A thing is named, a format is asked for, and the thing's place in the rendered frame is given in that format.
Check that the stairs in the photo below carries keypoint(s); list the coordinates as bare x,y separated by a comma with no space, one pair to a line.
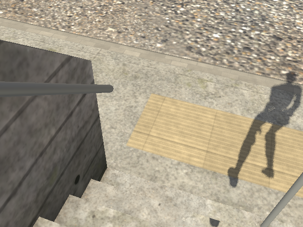
124,200

